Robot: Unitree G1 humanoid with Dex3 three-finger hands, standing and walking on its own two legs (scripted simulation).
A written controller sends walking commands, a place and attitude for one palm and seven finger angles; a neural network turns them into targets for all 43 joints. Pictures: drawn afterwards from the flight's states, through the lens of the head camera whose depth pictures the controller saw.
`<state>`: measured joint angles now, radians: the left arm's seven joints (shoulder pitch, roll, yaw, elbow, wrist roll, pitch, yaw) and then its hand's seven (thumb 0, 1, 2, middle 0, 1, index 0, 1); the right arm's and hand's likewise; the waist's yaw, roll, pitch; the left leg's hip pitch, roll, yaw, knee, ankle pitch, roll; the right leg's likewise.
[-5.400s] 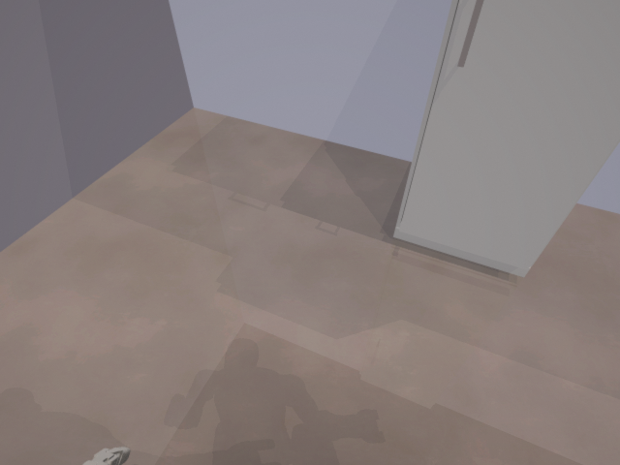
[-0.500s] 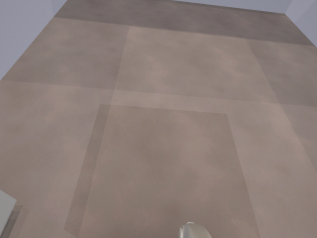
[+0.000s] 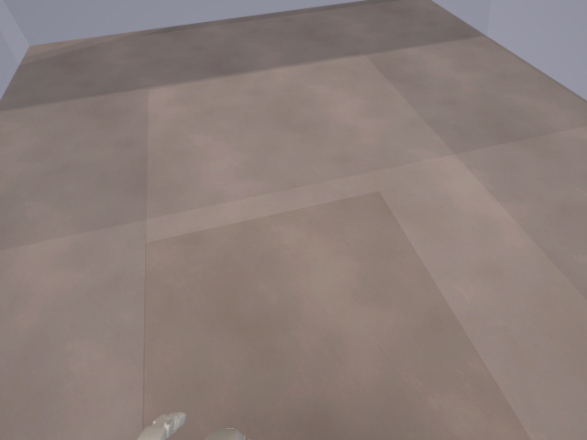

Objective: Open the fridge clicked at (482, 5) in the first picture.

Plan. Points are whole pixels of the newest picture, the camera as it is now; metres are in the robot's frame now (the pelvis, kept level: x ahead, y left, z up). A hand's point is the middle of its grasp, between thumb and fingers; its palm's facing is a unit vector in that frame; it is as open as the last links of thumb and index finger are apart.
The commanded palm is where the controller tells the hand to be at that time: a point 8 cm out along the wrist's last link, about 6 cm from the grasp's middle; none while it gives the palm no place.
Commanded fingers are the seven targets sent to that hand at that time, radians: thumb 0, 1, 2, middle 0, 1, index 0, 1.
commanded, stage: turn to face it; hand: left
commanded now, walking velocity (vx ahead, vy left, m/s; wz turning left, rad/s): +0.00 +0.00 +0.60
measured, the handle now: out of the picture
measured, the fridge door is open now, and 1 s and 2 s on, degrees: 0 0 0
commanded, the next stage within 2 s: none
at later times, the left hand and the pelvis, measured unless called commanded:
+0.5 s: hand out of the picture +0.02 +0.25 -0.16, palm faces +0.30 -0.92 -0.27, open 7.4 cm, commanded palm none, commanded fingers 0.00 0.90 0.90 -0.20 -0.30 -0.20 -0.30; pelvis +0.01 +0.02 +0.01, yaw +15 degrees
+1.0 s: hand out of the picture -0.04 +0.15 -0.15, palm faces +0.56 -0.79 -0.26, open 7.4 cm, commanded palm none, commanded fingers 0.00 0.90 0.90 -0.20 -0.30 -0.20 -0.30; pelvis +0.00 -0.05 +0.01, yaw +35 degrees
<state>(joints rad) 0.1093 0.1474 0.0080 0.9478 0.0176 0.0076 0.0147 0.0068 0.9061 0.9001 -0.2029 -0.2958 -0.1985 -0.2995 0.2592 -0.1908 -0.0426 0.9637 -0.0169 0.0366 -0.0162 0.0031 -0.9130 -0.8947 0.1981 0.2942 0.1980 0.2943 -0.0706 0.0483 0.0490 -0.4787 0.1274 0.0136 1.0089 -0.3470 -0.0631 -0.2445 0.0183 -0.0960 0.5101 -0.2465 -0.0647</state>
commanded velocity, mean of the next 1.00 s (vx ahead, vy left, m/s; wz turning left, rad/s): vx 0.00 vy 0.00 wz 0.60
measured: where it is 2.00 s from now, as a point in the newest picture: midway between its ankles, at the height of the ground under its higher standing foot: outside the picture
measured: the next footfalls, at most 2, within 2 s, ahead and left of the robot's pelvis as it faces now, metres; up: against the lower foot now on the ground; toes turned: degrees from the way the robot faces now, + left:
left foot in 0.16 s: +0.05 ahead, +0.13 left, +0.00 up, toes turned +15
right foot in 0.68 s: +0.09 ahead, -0.13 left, +0.00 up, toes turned +21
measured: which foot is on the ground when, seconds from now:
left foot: up 0.00-0.14, down 0.16-0.68, up 0.70-1.00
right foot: down 0.00-0.18, up 0.20-0.66, down 0.68-1.00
